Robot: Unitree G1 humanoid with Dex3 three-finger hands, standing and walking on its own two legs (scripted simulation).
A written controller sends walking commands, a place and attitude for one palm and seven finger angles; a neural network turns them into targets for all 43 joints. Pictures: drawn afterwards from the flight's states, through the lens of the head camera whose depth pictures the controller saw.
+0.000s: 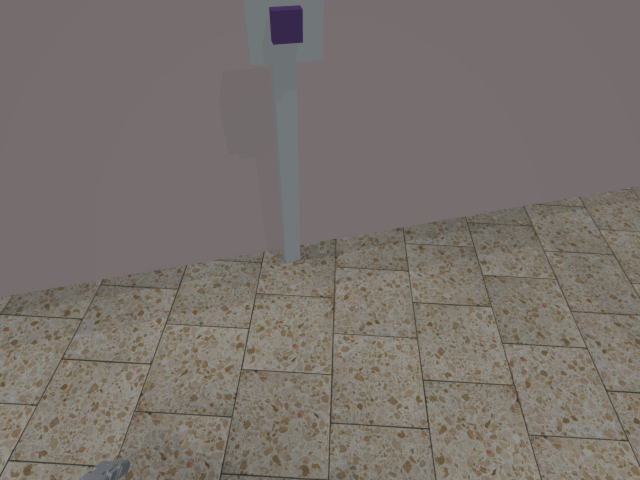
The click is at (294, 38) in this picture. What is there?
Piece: button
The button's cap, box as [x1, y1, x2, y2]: [269, 5, 302, 44]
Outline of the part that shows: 299,5 269,7 271,40 273,44 302,42 302,9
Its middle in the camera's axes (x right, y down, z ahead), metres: -0.08 -0.49 +0.88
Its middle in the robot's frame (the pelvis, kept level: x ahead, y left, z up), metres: +1.00 +0.13 +0.15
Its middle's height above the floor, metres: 0.92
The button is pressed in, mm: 0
